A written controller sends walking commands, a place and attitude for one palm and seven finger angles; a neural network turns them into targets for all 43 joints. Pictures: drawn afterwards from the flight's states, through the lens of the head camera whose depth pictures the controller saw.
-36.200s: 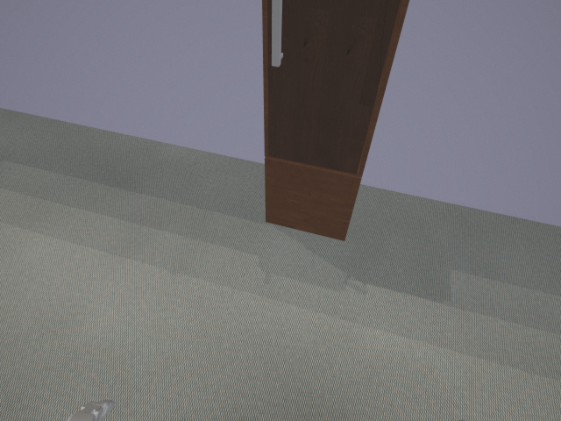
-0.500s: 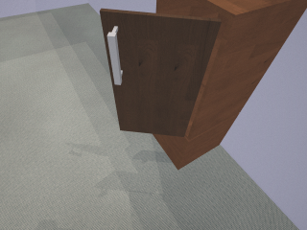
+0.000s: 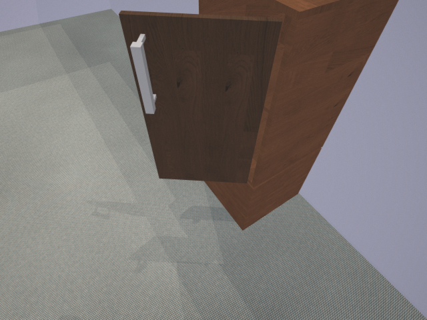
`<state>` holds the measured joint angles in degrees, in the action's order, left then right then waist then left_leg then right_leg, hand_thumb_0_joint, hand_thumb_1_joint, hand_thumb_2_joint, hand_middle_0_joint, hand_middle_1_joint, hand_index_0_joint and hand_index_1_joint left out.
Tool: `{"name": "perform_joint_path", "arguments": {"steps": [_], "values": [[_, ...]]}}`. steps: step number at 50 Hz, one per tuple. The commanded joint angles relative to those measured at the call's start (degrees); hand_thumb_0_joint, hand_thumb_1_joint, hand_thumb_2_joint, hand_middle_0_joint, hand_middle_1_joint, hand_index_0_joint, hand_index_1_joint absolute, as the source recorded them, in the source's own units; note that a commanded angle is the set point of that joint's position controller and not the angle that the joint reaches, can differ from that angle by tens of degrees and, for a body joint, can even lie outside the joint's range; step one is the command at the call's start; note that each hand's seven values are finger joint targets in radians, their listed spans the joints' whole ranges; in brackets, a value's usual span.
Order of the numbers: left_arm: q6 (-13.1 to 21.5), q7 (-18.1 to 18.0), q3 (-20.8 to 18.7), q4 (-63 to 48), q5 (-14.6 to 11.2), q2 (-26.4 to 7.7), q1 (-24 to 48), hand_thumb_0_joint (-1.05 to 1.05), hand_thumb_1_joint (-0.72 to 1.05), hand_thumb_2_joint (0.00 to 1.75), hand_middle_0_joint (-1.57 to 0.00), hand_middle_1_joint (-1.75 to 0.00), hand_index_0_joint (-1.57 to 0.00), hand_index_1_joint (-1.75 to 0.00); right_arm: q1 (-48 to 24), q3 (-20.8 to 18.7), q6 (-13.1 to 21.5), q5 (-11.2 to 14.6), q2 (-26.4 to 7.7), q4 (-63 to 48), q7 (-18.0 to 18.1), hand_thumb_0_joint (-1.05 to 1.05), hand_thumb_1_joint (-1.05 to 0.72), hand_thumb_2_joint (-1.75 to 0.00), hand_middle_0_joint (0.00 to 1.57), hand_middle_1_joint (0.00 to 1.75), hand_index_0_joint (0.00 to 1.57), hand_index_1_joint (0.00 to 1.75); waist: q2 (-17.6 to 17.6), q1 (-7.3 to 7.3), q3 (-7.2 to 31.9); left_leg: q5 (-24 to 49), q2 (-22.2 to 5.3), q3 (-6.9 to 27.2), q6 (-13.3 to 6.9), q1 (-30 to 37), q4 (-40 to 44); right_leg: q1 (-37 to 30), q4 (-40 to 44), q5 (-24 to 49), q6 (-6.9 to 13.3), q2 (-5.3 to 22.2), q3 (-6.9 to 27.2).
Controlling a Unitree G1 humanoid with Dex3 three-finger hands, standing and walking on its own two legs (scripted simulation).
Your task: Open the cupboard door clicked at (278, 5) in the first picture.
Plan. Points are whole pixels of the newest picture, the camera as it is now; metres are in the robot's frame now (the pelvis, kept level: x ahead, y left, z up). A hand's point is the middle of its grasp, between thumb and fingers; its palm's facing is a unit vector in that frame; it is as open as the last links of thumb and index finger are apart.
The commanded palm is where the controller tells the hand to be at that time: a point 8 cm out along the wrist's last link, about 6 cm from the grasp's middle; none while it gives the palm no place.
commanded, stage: look again from close up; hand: left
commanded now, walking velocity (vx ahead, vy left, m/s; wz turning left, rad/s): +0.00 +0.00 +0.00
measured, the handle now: (146, 76) +0.61 +0.18 +0.12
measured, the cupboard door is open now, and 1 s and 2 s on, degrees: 53 53 53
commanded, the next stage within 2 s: shuffle to correct the standing spot in 0.34 s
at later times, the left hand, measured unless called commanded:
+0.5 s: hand out of the picture -0.02 +0.17 -0.18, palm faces +0.01 -0.99 -0.16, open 7.3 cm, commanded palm none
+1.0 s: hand out of the picture +0.05 +0.17 -0.18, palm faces -0.04 -0.99 -0.17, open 7.4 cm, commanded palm none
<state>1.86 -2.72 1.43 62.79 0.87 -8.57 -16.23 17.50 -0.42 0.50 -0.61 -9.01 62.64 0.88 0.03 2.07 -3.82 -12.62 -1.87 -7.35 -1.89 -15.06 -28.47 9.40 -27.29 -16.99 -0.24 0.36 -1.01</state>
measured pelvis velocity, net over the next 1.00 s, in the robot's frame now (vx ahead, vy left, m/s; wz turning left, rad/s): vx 0.06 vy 0.00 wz -0.06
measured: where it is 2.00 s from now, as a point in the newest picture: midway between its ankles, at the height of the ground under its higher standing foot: outside the picture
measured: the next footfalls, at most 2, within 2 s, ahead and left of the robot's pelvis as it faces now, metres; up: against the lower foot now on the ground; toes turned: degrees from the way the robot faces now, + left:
right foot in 1.00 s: +0.09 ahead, -0.10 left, +0.00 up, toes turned -7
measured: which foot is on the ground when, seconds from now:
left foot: down 0.00-1.00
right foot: down 0.00-0.84, up 0.86-0.98, down 1.00-1.00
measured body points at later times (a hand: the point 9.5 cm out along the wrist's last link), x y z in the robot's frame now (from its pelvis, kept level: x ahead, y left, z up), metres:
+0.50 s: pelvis -0.01 +0.00 +0.00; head -0.01 +0.02 +0.45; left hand -0.02 +0.22 -0.17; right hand +0.01 -0.23 -0.15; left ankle +0.03 +0.10 -0.74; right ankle -0.03 -0.12 -0.74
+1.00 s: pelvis +0.06 +0.00 -0.01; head +0.08 +0.00 +0.44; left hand +0.05 +0.22 -0.17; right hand +0.03 -0.21 -0.17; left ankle +0.03 +0.10 -0.74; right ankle +0.05 -0.10 -0.74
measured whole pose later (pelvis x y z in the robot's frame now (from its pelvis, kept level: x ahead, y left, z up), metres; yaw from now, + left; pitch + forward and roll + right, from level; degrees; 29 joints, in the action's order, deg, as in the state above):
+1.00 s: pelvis +0.06 +0.00 -0.01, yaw -3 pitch +0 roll +1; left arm 2.1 -0.7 -0.9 61.3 1.3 -8.3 -20.0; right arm 19.0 -0.4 2.8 -0.7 -6.9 62.7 1.4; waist -1.4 0.8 -2.6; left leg -20.7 -1.8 -10.5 -1.8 -12.0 -32.8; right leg 15.9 -34.6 -16.5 1.4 1.9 -5.1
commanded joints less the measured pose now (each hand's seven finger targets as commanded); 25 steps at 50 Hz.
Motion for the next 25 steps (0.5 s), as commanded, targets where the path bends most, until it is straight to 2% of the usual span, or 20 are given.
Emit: {"name": "perform_joint_path", "arguments": {"steps": [1, 4, 13, 18, 22, 24, 25], "values": [[0.2, -0.4, -1.6, -3.2, -0.1, -6.3, -3.6, 0.0, 0.9, 0.9, -0.2, -0.3, -0.2, -0.3, 1.8, -0.8, 1.2, -0.4, -5.8, -3.9, 0.3, 0.0, -0.9, -0.9, 0.2, 0.3, 0.2, 0.3, 0.6, -1.16, 5.3, 6.7, -5.1, 8.1, 0.1, 3.3, 3.3, 2.4, 2.6, 7.5, 3.0, 5.4, 4.2], [-0.4, -0.1, -1.5, -3.6, 0.1, -5.9, -3.6, 0.0, 0.9, 0.9, -0.2, -0.3, -0.2, -0.3, 0.9, -1.0, 0.7, -0.4, -5.9, -4.5, 0.2, 0.0, -0.9, -0.9, 0.2, 0.3, 0.2, 0.3, 0.3, -1.35, -0.9, -2.1, -4.6, 8.8, 0.1, -0.2, 5.7, 6.8, 3.7, 0.7, 3.1, 4.7, 4.6], [-0.5, 0.2, -1.7, -4.7, 0.2, -5.9, -4.7, 0.0, 0.9, 0.9, -0.2, -0.3, -0.2, -0.3, 0.6, -1.2, 0.7, -0.3, -6.0, -4.4, 0.0, 0.0, -0.9, -0.9, 0.2, 0.3, 0.2, 0.3, -1.8, -1.53, -0.5, -3.4, -4.6, 8.5, -0.1, 0.4, 6.7, 7.9, 4.1, 1.1, 2.5, 4.7, 4.7], [-0.5, 0.3, -1.8, -4.6, 0.3, -6.1, -5.5, 0.0, 0.9, 0.9, -0.2, -0.3, -0.2, -0.3, -0.3, -1.2, 0.8, -0.3, -6.3, -4.1, 0.0, 0.0, -0.9, -0.9, 0.2, 0.3, 0.2, 0.3, -0.1, -1.76, -0.4, -4.2, -4.8, 8.7, -0.2, 0.7, 7.9, 7.5, 4.7, 1.9, 2.3, 4.7, 4.7], [-0.4, 0.4, -1.7, -4.4, 0.2, -6.2, -5.9, 0.0, 0.9, 0.9, -0.2, -0.3, -0.2, -0.3, -0.7, -1.0, 0.9, -0.1, -6.2, -3.7, 0.0, 0.0, -0.9, -0.9, 0.2, 0.3, 0.2, 0.3, -0.8, -1.77, 0.5, -2.7, -4.6, 8.1, 0.0, 1.7, 7.3, 7.2, 5.6, 2.6, 2.3, 5.0, 5.2], [-0.4, 0.7, -1.8, -3.8, 0.4, -5.9, -6.7, 0.0, 0.9, 0.9, -0.2, -0.3, -0.2, -0.3, -0.2, -1.1, 0.8, -0.4, -6.4, -3.1, -0.2, 0.0, -0.9, -0.9, 0.2, 0.3, 0.2, 0.3, -0.1, -1.84, 1.2, -9.5, -4.7, 8.3, -0.1, 1.7, 7.7, 7.1, 5.7, -4.1, 2.5, 4.7, 4.9], [-0.6, 0.8, -1.9, -3.9, 0.5, -6.1, -7.1, 0.0, 0.9, 0.9, -0.2, -0.3, -0.2, -0.3, -0.4, -1.2, 0.5, -0.4, -6.6, -3.2, -0.3, 0.0, -0.9, -0.9, 0.2, 0.3, 0.2, 0.3, 0.0, -2.06, 0.1, -13.6, -4.7, 8.4, -0.3, 0.5, 7.9, 7.5, 5.8, -7.8, 2.7, 4.3, 4.7]]}}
